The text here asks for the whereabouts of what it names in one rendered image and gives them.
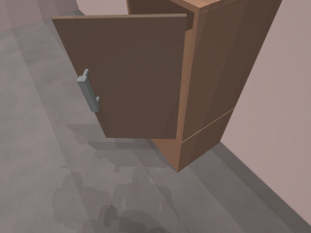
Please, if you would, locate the cupboard door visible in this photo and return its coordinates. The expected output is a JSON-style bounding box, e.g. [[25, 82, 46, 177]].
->
[[52, 14, 187, 140]]

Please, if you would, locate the handle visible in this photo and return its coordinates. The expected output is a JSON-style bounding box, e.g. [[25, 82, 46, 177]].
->
[[77, 69, 100, 112]]

